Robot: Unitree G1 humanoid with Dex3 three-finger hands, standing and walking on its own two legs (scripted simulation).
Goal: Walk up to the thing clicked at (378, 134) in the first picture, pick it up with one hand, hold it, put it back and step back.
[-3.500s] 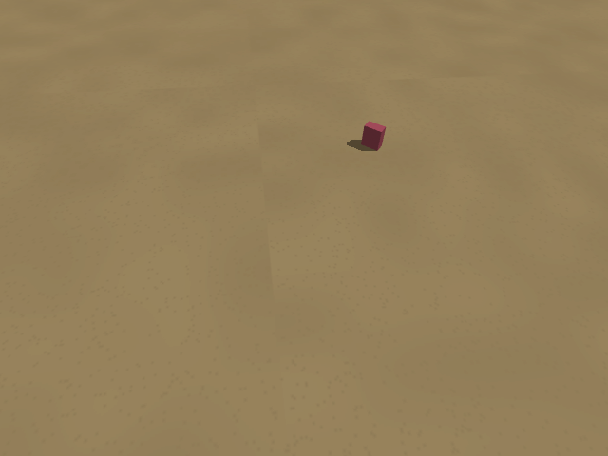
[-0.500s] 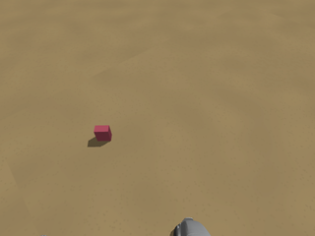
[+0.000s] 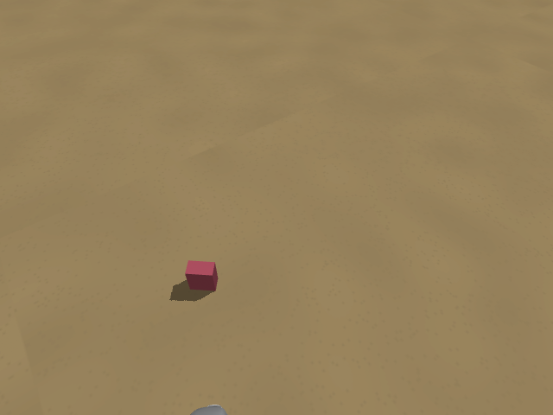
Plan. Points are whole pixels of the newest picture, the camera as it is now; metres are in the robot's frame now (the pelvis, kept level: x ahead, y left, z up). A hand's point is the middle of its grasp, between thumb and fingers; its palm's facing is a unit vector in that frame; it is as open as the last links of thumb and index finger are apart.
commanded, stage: walk up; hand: left
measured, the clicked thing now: (202, 276) +0.69 +0.29 -0.69
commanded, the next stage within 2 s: none
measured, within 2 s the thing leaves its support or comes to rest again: neither
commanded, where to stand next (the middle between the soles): +0.31 +0.06 m, yaw -2 degrees
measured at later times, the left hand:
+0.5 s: hand (98, 336) +0.25 +0.31 -0.11, palm faces -0.05 -0.89 -0.45, open 7.4 cm
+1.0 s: hand (95, 326) +0.29 +0.34 -0.15, palm faces -0.05 -0.94 -0.35, open 7.4 cm
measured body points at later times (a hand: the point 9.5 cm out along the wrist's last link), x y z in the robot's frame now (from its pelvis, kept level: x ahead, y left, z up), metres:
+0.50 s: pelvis +0.16 +0.03 +0.00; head +0.19 +0.01 +0.45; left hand +0.26 +0.35 -0.08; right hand +0.20 -0.28 -0.13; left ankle +0.12 +0.15 -0.66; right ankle +0.23 -0.08 -0.72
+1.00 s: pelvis +0.21 +0.08 +0.00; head +0.23 +0.09 +0.45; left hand +0.29 +0.39 -0.13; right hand +0.31 -0.23 -0.11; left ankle +0.27 +0.22 -0.72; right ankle +0.22 -0.07 -0.72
